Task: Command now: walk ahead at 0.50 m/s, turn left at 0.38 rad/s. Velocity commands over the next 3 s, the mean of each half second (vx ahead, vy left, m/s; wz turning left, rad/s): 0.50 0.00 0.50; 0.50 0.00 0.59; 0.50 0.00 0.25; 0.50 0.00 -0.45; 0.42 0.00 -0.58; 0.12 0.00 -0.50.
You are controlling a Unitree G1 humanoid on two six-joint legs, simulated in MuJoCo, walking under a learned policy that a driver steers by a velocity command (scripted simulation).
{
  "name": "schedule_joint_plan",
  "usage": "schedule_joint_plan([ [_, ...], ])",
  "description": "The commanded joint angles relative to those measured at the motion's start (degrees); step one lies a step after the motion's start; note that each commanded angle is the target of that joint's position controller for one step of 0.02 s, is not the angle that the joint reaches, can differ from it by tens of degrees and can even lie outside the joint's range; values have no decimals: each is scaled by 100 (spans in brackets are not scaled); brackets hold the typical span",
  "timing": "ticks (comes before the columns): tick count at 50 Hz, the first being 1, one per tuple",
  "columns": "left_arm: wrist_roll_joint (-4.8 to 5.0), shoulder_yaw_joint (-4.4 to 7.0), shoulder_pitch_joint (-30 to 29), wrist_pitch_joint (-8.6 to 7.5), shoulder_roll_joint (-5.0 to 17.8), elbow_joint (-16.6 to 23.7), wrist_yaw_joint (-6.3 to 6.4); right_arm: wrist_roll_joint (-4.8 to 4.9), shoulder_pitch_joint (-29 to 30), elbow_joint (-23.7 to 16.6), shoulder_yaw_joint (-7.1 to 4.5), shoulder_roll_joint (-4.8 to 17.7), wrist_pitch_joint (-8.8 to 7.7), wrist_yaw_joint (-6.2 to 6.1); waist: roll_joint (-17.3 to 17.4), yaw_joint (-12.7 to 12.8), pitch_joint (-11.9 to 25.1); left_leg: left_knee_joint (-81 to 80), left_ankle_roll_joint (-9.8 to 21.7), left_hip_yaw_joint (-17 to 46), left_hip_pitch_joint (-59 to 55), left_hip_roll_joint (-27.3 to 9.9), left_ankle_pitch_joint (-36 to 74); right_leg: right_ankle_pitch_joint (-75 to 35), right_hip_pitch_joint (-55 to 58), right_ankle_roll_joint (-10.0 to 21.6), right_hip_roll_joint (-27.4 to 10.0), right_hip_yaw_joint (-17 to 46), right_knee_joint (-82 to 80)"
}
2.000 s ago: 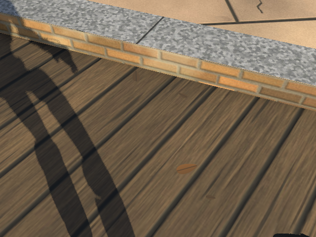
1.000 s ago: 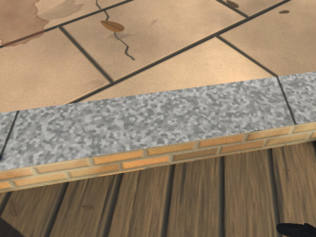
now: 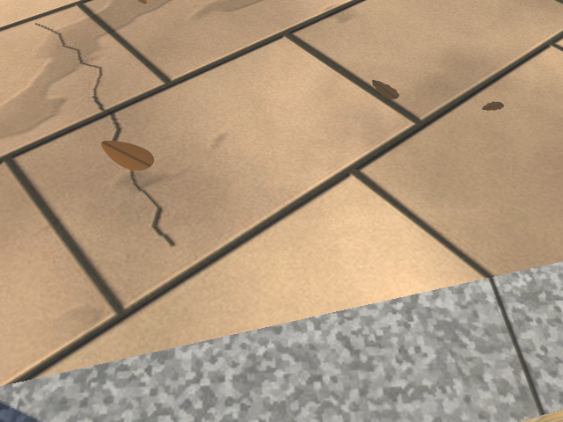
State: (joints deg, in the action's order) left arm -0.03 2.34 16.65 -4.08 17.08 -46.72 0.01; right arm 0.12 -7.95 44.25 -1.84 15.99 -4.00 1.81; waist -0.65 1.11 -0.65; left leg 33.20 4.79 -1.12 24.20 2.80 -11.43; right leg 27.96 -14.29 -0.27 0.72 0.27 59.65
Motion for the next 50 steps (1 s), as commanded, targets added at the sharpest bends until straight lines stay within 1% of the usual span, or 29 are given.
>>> schedule_joint_plan([
  [1, 119, 82, -442, -320, 636, 639, -74, 3, -1017, -160, -278, 830, 39, -62, 168, -508, 420, -1851, 1268, 3274, -2863, -1834, -898, -621, -3399, 64, -406, 470, 1665],
  [3, -36, 102, -505, -233, 520, 702, -21, -109, -701, -333, -186, 597, 74, -103, 317, -174, 36, -2132, 1223, 2795, -1755, -1524, -57, -1078, -2830, -103, -526, 396, 1404],
  [6, -111, 53, -213, -84, 243, 710, -21, -80, -851, -397, -205, 690, 150, -204, 465, 18, 193, -1934, 1268, 2109, -1402, -1275, 1614, -1323, -2967, -375, -438, 158, 1898],
  [9, -64, -66, -459, 20, -161, 808, 9, -95, -1608, -230, -178, 611, 271, -322, 685, -227, 186, -1760, 1430, 2243, -1633, -1294, 1463, -1015, -4179, -657, -330, -133, 3790],
  [12, 57, -215, -1145, -21, -389, 1258, 34, 17, -2429, 99, -91, 373, 347, -373, 638, -471, -321, -1656, 1421, 2808, -2407, -1500, 63, -201, -6523, -632, -515, -33, 5577],
  [15, 64, -577, -2063, -232, -932, 1858, -58, -8, -3041, 513, -11, 227, 448, -405, 661, -712, -747, -1501, 1156, 3119, -3187, -1749, 21, 581, -8571, -417, -548, -53, 7085],
  [16, 69, -655, -2246, -284, -932, 2088, -84, 11, -2956, 563, 12, 191, 472, -453, 576, -630, -832, -1512, 970, 2942, -2970, -1641, 101, 554, -8574, -373, -615, -42, 6710],
  [17, -40, -804, -2608, -336, -1065, 2510, -119, 168, -2692, 539, 33, 248, 539, -475, 450, -491, -795, -1733, 774, 2619, -2128, -1290, -72, 101, -7920, -353, -707, -242, 5414],
  [18, -112, -821, -2892, -391, -977, 2783, -118, 164, -2500, 461, 50, 214, 568, -518, 387, -474, -747, -2160, 784, 2557, -1296, -1161, -12, -406, -6980, -384, -707, -441, 4337],
  [19, -306, -871, -3016, -412, -1001, 3029, -143, 253, -2281, 326, -45, 443, 565, -562, 242, -337, -323, -3286, 932, 2512, 137, -1270, 271, -1148, -4457, -265, -742, -799, 2978],
  [20, -271, -734, -2699, -360, -784, 2910, -129, 258, -2119, 298, -96, 515, 514, -532, 450, -244, -37, -3743, 898, 2173, 752, -1167, 704, -1547, -2606, -169, -606, -1184, 2189],
  [21, -160, -512, -1893, -359, -472, 2850, -30, 308, -1813, 272, -131, 729, 383, -499, 1463, 341, 661, -3335, 752, 1985, 386, -1089, 3622, -1523, -1023, -36, -294, -1146, 1851],
  [22, -40, -152, -612, -311, 156, 2601, 92, 189, -1769, 370, -229, 1159, 352, -473, 2036, 1070, 1754, -2233, 451, 1729, -796, -1070, 7093, -937, 135, 130, 93, -917, 1653],
  [23, 89, 75, 227, -203, 734, 2427, 146, 185, -1704, 496, -361, 1569, 340, -473, 2156, 1568, 1988, -895, 147, 1580, -1923, -1095, 8726, -377, 183, 279, 109, -371, 587],
  [24, 46, 236, 1146, -146, 1197, 2134, 102, 115, -1427, 395, -368, 1356, 271, -504, 1292, 1818, 2338, 896, 90, 1886, -1713, -1065, 7757, -31, 1047, 540, -384, 1014, -369],
  [25, -270, 230, 1312, -150, 1688, 1600, 4, 19, -1876, 2, -99, -165, 124, -376, -3318, 781, 2766, 3289, -32, 1597, -47, 435, 642, -328, 2026, 1146, -1911, 4296, -2985],
  [26, -290, 119, 1003, -110, 1043, 1803, 93, -104, -2345, 270, -130, -94, 21, -65, -2810, 681, 3226, 5627, -140, 2347, 697, 822, -407, 770, 1958, 1585, -2612, 6871, -4408],
  [27, 9, 57, 471, -63, 643, 1670, 124, -14, -1615, -4, -180, -163, 104, 59, -1608, 507, 1889, 6800, -232, 1567, 1480, 608, -497, 1342, 929, 1430, -2669, 6292, -4597],
  [28, 120, -39, 204, 17, 129, 1262, 157, 60, -1000, -309, -69, -378, 228, 83, -963, 331, 553, 7263, -120, 890, 2070, 246, -579, 1768, -84, 1288, -2407, 4870, -4226],
  [29, -27, -163, -13, -14, -441, 860, 124, 92, -701, -545, -22, -350, 284, 96, -303, -23, -156, 7153, 120, 740, 2257, -167, -483, 1857, -1096, 1008, -2158, 3433, -3778],
  [30, -214, -223, -293, -52, -755, 613, 63, 126, -884, -540, -14, -281, 364, 114, -170, -341, -233, 7209, 259, 775, 1862, -369, -302, 1282, -1615, 729, -1909, 2349, -3494],
  [32, -149, -213, -302, -137, -869, 218, -33, 206, -1138, -571, 23, -380, 467, 50, -288, -527, -362, 7261, 362, 848, 1838, -395, -217, 356, -1584, 579, -1815, 1300, -3801],
  [34, -83, -136, -108, -178, -712, -64, -127, 144, -995, -723, 96, -487, 452, -9, -150, -543, -403, 6638, 391, 885, 2248, -397, 187, -592, -1237, 491, -1730, 382, -3982],
  [35, -57, -47, -148, -158, -415, -71, -73, 99, -760, -876, 113, -418, 454, -57, -202, -502, -481, 5660, 218, 784, 2308, -459, 184, -781, -1202, 595, -1646, -23, -4332],
  [37, -123, 25, -219, -201, -151, -7, 86, -9, -323, -1025, -22, 17, 444, -86, -271, -366, -253, 4634, -66, 515, 2161, -499, 717, -1462, -660, 708, -1607, -487, -4839],
  [38, -186, 44, -193, -234, -28, 9, 145, 14, -258, -1046, -77, 136, 436, -80, -381, -334, -150, 4346, -215, 456, 2192, -532, 942, -1780, -339, 761, -1614, -679, -4901],
  [43, -94, 250, 301, -164, 542, 10, 315, 114, 566, -1236, -101, -25, 433, 68, -292, 182, -134, 2451, -254, -42, 2188, -799, 1214, -1928, 1044, 826, -1864, -1122, -5079],
  [47, 30, 374, 348, -26, 736, 60, 235, 199, 1003, -1335, -166, 11, 439, 168, -407, 387, -615, 1168, -172, -313, 1990, -876, 630, -1985, 1750, 828, -2091, -1341, -5211],
  [50, 146, 470, 236, 86, 965, 52, 105, 152, 752, -1296, -290, 165, 460, 191, -475, 211, -588, 629, 55, -767, 1158, -537, 71, -4213, 2012, 778, -2056, -1613, -4600],
])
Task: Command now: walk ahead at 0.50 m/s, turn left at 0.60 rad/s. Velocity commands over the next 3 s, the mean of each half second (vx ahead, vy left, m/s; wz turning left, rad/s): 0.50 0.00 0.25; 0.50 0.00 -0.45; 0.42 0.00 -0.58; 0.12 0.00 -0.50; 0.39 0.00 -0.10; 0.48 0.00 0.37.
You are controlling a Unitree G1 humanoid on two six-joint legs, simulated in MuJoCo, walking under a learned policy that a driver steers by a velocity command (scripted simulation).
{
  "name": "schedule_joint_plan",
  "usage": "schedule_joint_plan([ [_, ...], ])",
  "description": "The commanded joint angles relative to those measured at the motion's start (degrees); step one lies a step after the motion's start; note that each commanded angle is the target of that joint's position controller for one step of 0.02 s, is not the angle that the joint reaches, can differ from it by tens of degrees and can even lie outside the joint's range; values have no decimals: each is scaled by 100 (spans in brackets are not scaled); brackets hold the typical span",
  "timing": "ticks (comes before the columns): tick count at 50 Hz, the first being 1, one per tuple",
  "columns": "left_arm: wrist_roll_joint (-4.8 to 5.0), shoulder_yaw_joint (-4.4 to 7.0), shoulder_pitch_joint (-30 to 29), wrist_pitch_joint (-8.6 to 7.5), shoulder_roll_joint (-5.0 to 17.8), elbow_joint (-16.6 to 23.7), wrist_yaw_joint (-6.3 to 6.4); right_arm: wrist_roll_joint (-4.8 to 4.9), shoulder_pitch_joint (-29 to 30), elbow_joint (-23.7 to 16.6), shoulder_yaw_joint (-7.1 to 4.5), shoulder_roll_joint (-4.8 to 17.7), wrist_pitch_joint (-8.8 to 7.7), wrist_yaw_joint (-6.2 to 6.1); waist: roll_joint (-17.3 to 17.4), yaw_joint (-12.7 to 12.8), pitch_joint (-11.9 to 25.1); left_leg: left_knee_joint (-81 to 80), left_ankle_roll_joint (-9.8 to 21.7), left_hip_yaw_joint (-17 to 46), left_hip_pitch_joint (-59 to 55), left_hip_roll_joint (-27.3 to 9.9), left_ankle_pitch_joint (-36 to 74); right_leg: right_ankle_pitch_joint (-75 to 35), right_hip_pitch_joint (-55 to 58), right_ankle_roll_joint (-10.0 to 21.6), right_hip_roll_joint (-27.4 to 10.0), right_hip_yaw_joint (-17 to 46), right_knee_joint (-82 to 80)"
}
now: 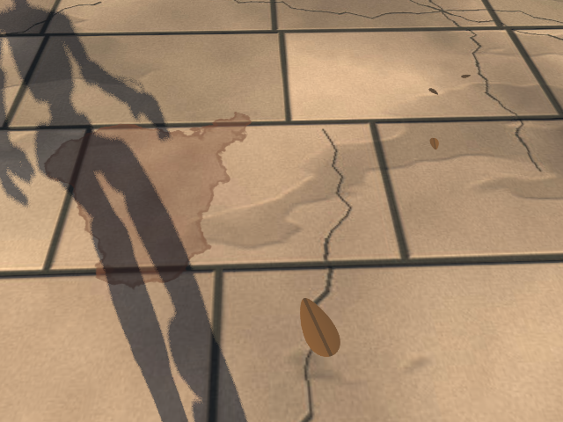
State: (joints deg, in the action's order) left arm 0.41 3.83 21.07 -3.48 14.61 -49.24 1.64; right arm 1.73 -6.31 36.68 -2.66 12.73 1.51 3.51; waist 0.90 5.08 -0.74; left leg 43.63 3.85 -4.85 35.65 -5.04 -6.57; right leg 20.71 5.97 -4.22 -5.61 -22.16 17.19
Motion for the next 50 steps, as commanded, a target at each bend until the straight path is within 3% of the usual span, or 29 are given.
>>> schedule_joint_plan([
  [1, 171, 359, -293, 61, 1318, 301, -86, -9, 227, -472, -286, 598, -83, 12, -760, -403, -404, -493, 256, -535, -446, 444, -666, -4691, 42, 1140, -1391, 542, 193],
  [2, 254, 381, -458, 109, 1379, 305, -114, 16, -431, -322, -415, 775, -77, -9, -800, -820, -85, -817, 444, -656, -1189, 704, -745, -5639, 37, 1066, -1253, 425, 1113],
  [3, 300, 354, -468, 119, 1297, 316, -134, 23, -1351, -51, -625, 1130, -90, -87, -613, -1244, 442, -1319, 668, -660, -2579, 1048, -361, -5566, -420, 908, -979, 329, 2331],
  [4, 117, 258, -428, 64, 979, 394, -84, 31, -2020, 106, -811, 1577, -76, -166, -119, -1475, 690, -1307, 902, 481, -4116, 515, -242, -3131, -2038, 623, -784, 500, 3946],
  [5, -79, 43, -322, -117, 294, 886, 3, 13, -1617, -45, -855, 2153, -161, -196, 1487, -750, 1026, -2177, 2005, 4036, -5461, -944, -1564, 924, -4588, 174, 507, 1008, 6143],
  [6, 108, 60, -699, -369, 625, 996, -49, -34, -1615, -182, -644, 1558, -358, -109, 575, -984, 1731, -3120, 2148, 5469, -5532, -1463, -2379, 1088, -5066, 269, 543, 2601, 6715],
  [7, 327, 83, -1203, -480, 764, 1105, -107, -89, -1667, -18, -512, 1128, -477, -81, 319, -1060, 1119, -3117, 1766, 4505, -5124, -1351, -1728, 461, -5383, 419, 257, 2637, 6608],
  [8, 265, 40, -1143, -533, 658, 1060, -90, -99, -1433, -4, -458, 998, -549, -73, 108, -823, 715, -2951, 1513, 3590, -4353, -1122, -890, -79, -5132, 527, -24, 2647, 6149],
  [9, 112, 58, -1142, -528, 691, 983, -65, -112, -1140, -42, -382, 787, -581, -97, 79, -680, 614, -2894, 1320, 2972, -3799, -868, -315, -345, -4816, 558, -209, 2676, 5741],
  [10, 81, 90, -1001, -473, 725, 897, -85, -179, -979, -90, -301, 647, -609, -129, 65, -551, 498, -2975, 1223, 2560, -3432, -694, 96, -550, -4557, 585, -313, 2689, 5531],
  [12, 47, 117, -897, -335, 739, 869, -143, -172, -1032, -75, -290, 730, -657, -181, 46, -462, 436, -3134, 1252, 2258, -3110, -627, 730, -703, -4402, 479, -347, 2631, 5119],
  [16, -32, 4, -1556, -198, 439, 948, -208, -182, -1358, 122, -287, 899, -655, -323, 70, -603, -9, -3372, 1078, 1519, -2884, -493, 1323, -1612, -4913, 256, -341, 2434, 3838],
  [21, 107, -92, -2415, -221, 282, 1066, -362, -194, -1675, 399, -256, 929, -702, -390, 285, -970, -311, -3667, 691, 785, -2945, -396, 849, -3141, -4554, 358, -23, 2129, 2148],
  [26, 146, -93, -2776, -251, 297, 1280, -575, -181, -1802, 610, -311, 980, -599, -422, 247, -1013, -520, -3346, 552, 426, -4128, -808, 1657, -2690, -4869, 698, 253, 2113, 1367],
  [29, 89, 59, -2081, -211, 611, 1189, -612, -213, -1582, 528, -392, 1234, -488, -529, 576, -582, 173, -2187, 289, 163, -4625, -814, 4747, -1844, -3871, 1010, 788, 1734, 1460],
  [30, 70, 174, -1411, -176, 843, 1041, -574, -228, -1461, 485, -400, 1294, -437, -562, 621, -227, 560, -1234, 147, 14, -4565, -674, 5405, -1743, -3067, 1144, 1015, 1617, 1395],
  [31, 55, 289, -596, -136, 1095, 900, -498, -214, -1359, 428, -387, 1313, -423, -594, 443, 241, 981, 126, -74, -139, -3690, -497, 4981, -2026, -1613, 1337, 920, 1907, 1287],
  [32, -35, 416, 154, -122, 1628, 888, -410, -338, -1893, 198, -218, 765, -506, -560, -797, 104, 1895, 2538, -453, -87, -1258, 181, 1936, -2063, 929, 2250, -561, 4304, 1577],
  [33, 75, 370, 259, -162, 1489, 831, -443, -341, -2079, 181, -43, 504, -679, -447, -1431, -20, 2731, 3970, -652, 898, 158, 1134, -2516, -1219, 2036, 3023, -1378, 7014, 539],
  [34, 64, 301, 161, -124, 1156, 845, -396, -95, -1554, 62, -150, 942, -827, -363, -913, 199, 2351, 4266, -495, 1445, 724, 729, -2206, -454, 1849, 2624, -1124, 6560, 256],
  [35, 74, 253, -169, -102, 986, 925, -349, -2, -1043, -108, -125, 1011, -916, -344, -502, 139, 1571, 3915, -390, 1332, 878, 443, -1750, -415, 966, 2346, -941, 5789, 139],
  [36, 63, 213, -551, -88, 914, 1007, -330, -104, -717, -206, -124, 997, -966, -384, 30, -99, 908, 3395, -369, 1184, 764, 253, -1457, -933, -121, 2231, -733, 5277, -26],
  [37, 10, 157, -797, -99, 792, 1085, -331, -226, -619, -234, -185, 1049, -936, -431, 208, -339, 504, 2962, -388, 1126, 414, 89, -1268, -1492, -937, 2145, -533, 4854, -194],
  [38, -50, 154, -909, -103, 794, 1160, -312, -240, -782, -281, -196, 1020, -876, -441, -119, -545, 436, 2814, -449, 1141, 112, 36, -1232, -1852, -1454, 2252, -456, 4768, -312],
  [41, 3, 177, -913, -136, 865, 1145, -261, -304, -890, -251, -145, 819, -704, -490, -229, -690, 279, 1895, -665, 926, -90, -80, -1116, -2641, -2223, 2219, -197, 4136, -421],
  [44, 80, 230, -725, -86, 1057, 1046, -165, -339, -193, -430, -41, 592, -694, -498, -300, -468, 224, 550, -825, 783, -283, 88, 61, -2645, -2552, 1951, 153, 3677, -353],
  [46, 124, 240, -541, -19, 1081, 991, -127, -281, 244, -493, -9, 533, -728, -465, -430, -250, 284, -347, -857, 756, -602, 309, 798, -2271, -2553, 1770, 286, 3629, -217],
  [50, 162, 240, -181, 100, 1056, 907, -92, -149, 737, -606, -88, 739, -821, -347, -580, -56, 316, -1305, -797, 926, -816, 544, 854, -1525, -1939, 1662, 75, 4281, 251],
])
Over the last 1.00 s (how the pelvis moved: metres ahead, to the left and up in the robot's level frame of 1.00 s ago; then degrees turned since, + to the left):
0.52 0.05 0.18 34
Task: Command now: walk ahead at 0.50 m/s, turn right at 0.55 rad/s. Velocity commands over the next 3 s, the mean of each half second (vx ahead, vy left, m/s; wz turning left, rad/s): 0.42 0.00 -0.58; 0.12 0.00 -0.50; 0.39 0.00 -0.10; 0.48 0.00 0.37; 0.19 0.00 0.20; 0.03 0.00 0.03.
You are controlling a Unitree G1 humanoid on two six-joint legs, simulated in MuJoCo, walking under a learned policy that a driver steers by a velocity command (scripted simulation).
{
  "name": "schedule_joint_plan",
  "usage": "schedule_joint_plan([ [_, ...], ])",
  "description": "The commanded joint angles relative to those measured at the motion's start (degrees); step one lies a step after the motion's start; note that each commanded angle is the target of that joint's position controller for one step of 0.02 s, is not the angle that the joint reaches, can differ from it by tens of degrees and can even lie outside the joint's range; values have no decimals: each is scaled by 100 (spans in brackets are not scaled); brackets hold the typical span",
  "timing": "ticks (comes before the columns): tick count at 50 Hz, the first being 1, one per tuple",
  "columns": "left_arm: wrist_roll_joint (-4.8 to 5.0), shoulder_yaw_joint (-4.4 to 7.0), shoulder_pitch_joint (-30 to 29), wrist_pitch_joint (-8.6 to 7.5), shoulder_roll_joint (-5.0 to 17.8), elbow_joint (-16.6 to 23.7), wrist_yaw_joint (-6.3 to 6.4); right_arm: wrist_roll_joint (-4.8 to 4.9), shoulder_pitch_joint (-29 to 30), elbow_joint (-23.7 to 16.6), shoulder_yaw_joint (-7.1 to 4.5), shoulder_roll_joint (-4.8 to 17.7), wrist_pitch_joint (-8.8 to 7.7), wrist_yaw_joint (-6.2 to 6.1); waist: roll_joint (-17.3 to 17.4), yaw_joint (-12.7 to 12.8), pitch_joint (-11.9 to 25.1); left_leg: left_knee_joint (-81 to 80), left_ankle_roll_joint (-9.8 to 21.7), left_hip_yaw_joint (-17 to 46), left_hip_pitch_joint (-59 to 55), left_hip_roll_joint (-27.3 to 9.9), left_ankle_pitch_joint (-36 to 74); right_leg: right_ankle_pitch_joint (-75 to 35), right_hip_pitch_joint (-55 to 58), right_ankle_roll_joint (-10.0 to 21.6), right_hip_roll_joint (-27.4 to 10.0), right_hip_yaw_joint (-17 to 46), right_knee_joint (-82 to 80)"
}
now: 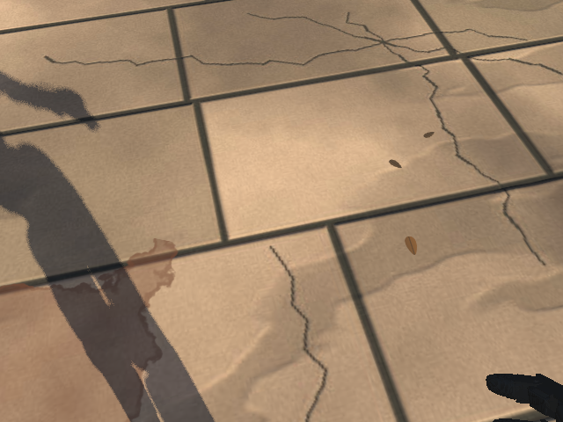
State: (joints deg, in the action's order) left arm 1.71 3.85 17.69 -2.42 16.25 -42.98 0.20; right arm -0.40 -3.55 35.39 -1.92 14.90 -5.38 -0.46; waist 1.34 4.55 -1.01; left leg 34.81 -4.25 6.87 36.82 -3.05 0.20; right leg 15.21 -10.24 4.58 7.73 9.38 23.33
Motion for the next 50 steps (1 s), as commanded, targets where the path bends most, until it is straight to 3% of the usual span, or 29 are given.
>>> schedule_joint_plan([
  [1, 22, 236, 182, 12, 871, 278, 60, 83, 445, -477, -205, 601, -161, 73, -674, -47, 342, -592, 81, -180, -999, 367, -34, -852, -109, 734, -1332, 1349, -181],
  [3, -16, 241, 29, 33, 834, 341, 59, 107, 47, -379, -298, 715, -227, 94, -819, -334, 391, -909, 313, -233, -1592, 383, -327, -932, -35, 593, -1343, 1582, 266],
  [4, -48, 189, -13, 12, 667, 398, 42, 68, -430, -284, -383, 858, -256, 61, -799, -589, 660, -1045, 520, -230, -2422, 247, -339, -1130, -224, 416, -1123, 1438, 793],
  [5, -110, 63, -36, -34, 309, 507, 6, -45, -1240, -230, -475, 1160, -272, 6, -305, -955, 1350, -962, 950, 614, -3788, -692, -661, -655, -818, 191, -817, 973, 2226],
  [6, -28, -58, 766, -98, -27, 633, 4, -139, -1787, -58, -574, 1608, -206, 3, 1438, -682, 2018, -1265, 1966, 3075, -5620, -2046, -1351, 1752, -2722, -204, -9, 134, 4034],
  [7, 68, 12, 772, -106, 541, 568, 17, 12, -1905, 4, -536, 1237, -159, 33, 1427, -815, 1883, -1560, 2095, 4050, -5599, -2287, -2815, 1796, -3624, -303, -521, 76, 4972],
  [8, 39, 120, 180, -68, 905, 606, 24, 31, -1686, -67, -427, 829, -125, 5, 729, -1005, 1141, -1662, 1808, 3158, -4992, -1947, -2951, 1210, -3828, -365, -732, 61, 5269],
  [9, -41, 137, -222, -33, 879, 703, 27, -6, -1429, -70, -369, 719, -79, -6, 342, -957, 668, -1728, 1585, 2318, -4321, -1652, -2276, 767, -3726, -404, -898, -122, 5219],
  [10, -92, 149, -439, -29, 801, 795, 7, -27, -1248, -31, -324, 612, -51, -6, 279, -861, 331, -1862, 1497, 1752, -3790, -1400, -1635, 472, -3622, -430, -1025, -134, 4987],
  [12, -22, 146, -394, 18, 583, 842, -60, -51, -1094, 56, -276, 485, -69, 0, 519, -643, 96, -2161, 1381, 941, -3178, -1105, -977, 220, -3236, -443, -1218, -240, 4659],
  [15, -47, 97, -548, 104, 343, 917, -80, -6, -1062, 253, -326, 623, -112, 11, 460, -553, -54, -2391, 1504, 251, -2935, -1129, 116, 29, -3255, -567, -1269, -379, 4151],
  [18, -111, 58, -793, 119, 243, 972, -109, -18, -912, 397, -408, 875, -33, -57, 369, -510, 22, -2180, 1438, -569, -2977, -1070, 1807, -615, -3040, -683, -1242, -612, 3146],
  [23, -100, 71, -1390, 95, 249, 1112, -321, 125, -999, 623, -462, 1120, 128, -159, 438, -692, 205, -1834, 1155, -1273, -3181, -1008, 1969, -1601, -2142, -471, -1028, -1000, 1545],
  [26, -148, 226, -1128, 126, 551, 1145, -385, 256, -872, 622, -539, 1287, 195, -191, 500, -445, 413, -985, 999, -1357, -3489, -1117, 2802, -944, -1569, -157, -755, -1224, 1077],
  [27, -157, 328, -603, 123, 704, 1009, -372, 296, -798, 603, -540, 1258, 222, -202, 373, -155, 625, -228, 865, -1497, -3410, -968, 2923, -1177, -903, 0, -557, -1331, 632],
  [28, -165, 467, -9, 125, 997, 855, -279, 244, -984, 609, -481, 1082, 214, -184, 9, 94, 926, 934, 604, -1647, -2914, -613, 2249, -2032, 131, 227, -470, -1185, 223],
  [29, -159, 545, 227, 158, 1524, 909, -118, -141, -1284, 422, -296, 524, 206, -131, -1390, -134, 1397, 2869, 242, -1670, -1203, -94, -2059, -4780, 1685, 766, -1875, 647, 663],
  [30, -255, 498, -102, 109, 1786, 1200, -136, -135, -1812, 318, -179, 553, 165, -43, -1840, -434, 2501, 4581, 17, -651, 169, 700, -4396, -4757, 2798, 2188, -3166, 3111, 379],
  [31, -228, 415, -181, 126, 1319, 1285, -164, 27, -1337, 377, -291, 1049, 166, 10, -839, -38, 2556, 4698, 95, -29, 338, 365, -3705, -3635, 2412, 1908, -2781, 2602, 39],
  [32, -157, 336, -487, 116, 1092, 1264, -158, 105, -923, 262, -280, 1052, 200, -8, -653, -124, 1878, 4403, 163, -115, 481, 214, -3185, -2971, 1771, 1569, -2464, 1964, -47],
  [33, -82, 296, -675, 145, 943, 1238, -123, 35, -848, 337, -275, 956, 262, -94, -194, -285, 1386, 3970, 131, -146, 417, 22, -2829, -2456, 1057, 1255, -2161, 1583, -152],
  [34, -65, 265, -844, 184, 873, 1250, -86, -35, -797, 313, -297, 1009, 339, -159, -280, -416, 1091, 3574, 108, -132, 147, -58, -2637, -2270, 356, 1152, -2013, 1396, -273],
  [35, -141, 266, -961, 217, 911, 1271, -64, -36, -832, 310, -306, 999, 407, -161, -469, -567, 948, 3333, 107, -176, -263, -33, -2524, -2209, -227, 1088, -1851, 1260, -387],
  [37, -223, 295, -1056, 239, 957, 1272, -11, -52, -931, 352, -261, 815, 445, -178, -629, -653, 957, 2805, 43, -296, -604, 119, -2403, -2547, -655, 1073, -1661, 1043, -403],
  [39, -192, 326, -993, 269, 1021, 1234, 67, -60, -825, 344, -217, 696, 458, -197, -620, -608, 1066, 2295, -31, -263, -695, 206, -2226, -2470, -695, 1050, -1594, 1046, -349],
  [43, -184, 280, -1066, 374, 909, 1208, 142, -4, -638, 327, -171, 617, 522, -158, -813, -489, 1090, 1568, -50, -283, -1117, 184, -1709, -1127, -957, 854, -1498, 1062, -360],
  [46, -182, 220, -891, 395, 832, 1120, 97, 17, -542, 219, -162, 611, 473, -74, -1068, -367, 985, 956, 77, -489, -1497, 236, -1830, 939, -1113, 781, -1481, 1341, -495],
  [49, -173, 101, -646, 381, 631, 947, 67, -10, -897, 317, -154, 447, 328, 26, -942, -570, 667, -418, 418, -799, -2563, 367, -1757, 2172, -1607, 455, -1240, 1350, -255],
  [50, -169, 39, -633, 348, 442, 934, 75, -58, -1156, 349, -198, 639, 283, 8, -560, -666, 474, -1003, 678, -151, -2908, -170, -2292, 2293, -2025, 176, -941, 1099, 403],
])
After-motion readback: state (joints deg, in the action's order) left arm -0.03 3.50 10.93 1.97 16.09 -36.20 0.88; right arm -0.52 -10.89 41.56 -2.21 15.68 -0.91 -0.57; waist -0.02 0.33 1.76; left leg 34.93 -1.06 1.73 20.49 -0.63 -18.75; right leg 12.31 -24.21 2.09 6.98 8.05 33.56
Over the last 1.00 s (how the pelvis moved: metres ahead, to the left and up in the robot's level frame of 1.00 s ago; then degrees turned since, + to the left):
0.62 0.03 0.01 -10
